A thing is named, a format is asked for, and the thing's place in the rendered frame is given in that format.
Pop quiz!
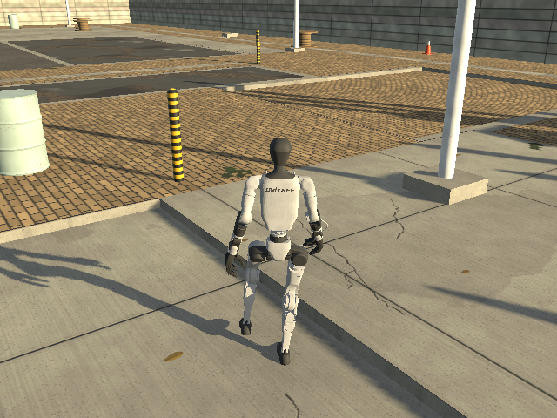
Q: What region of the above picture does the right robot foot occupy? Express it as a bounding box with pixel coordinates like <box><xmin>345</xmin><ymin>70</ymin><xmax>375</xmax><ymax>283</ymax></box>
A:
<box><xmin>277</xmin><ymin>341</ymin><xmax>291</xmax><ymax>366</ymax></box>

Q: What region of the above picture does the left robot hand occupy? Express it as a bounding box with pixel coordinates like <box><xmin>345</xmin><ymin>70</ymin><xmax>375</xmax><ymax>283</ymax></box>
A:
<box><xmin>225</xmin><ymin>252</ymin><xmax>245</xmax><ymax>278</ymax></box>

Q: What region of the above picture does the right robot hand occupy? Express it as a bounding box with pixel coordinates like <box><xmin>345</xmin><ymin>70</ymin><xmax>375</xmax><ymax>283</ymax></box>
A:
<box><xmin>303</xmin><ymin>237</ymin><xmax>323</xmax><ymax>255</ymax></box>

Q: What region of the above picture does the robot right forearm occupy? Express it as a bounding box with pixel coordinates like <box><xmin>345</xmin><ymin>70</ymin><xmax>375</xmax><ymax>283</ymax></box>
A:
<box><xmin>309</xmin><ymin>209</ymin><xmax>323</xmax><ymax>241</ymax></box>

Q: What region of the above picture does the robot right upper arm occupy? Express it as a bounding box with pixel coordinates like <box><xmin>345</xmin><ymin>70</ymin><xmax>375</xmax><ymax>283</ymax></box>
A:
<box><xmin>298</xmin><ymin>175</ymin><xmax>319</xmax><ymax>223</ymax></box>

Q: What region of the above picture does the robot left forearm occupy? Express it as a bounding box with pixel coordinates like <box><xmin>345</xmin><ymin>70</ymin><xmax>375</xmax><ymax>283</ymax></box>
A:
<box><xmin>227</xmin><ymin>211</ymin><xmax>247</xmax><ymax>255</ymax></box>

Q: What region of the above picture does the robot left thigh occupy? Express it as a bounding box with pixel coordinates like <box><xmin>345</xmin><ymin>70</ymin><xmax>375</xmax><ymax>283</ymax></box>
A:
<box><xmin>246</xmin><ymin>240</ymin><xmax>266</xmax><ymax>284</ymax></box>

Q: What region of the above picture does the robot left upper arm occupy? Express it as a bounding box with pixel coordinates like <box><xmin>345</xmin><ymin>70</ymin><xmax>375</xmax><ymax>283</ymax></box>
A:
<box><xmin>239</xmin><ymin>175</ymin><xmax>262</xmax><ymax>225</ymax></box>

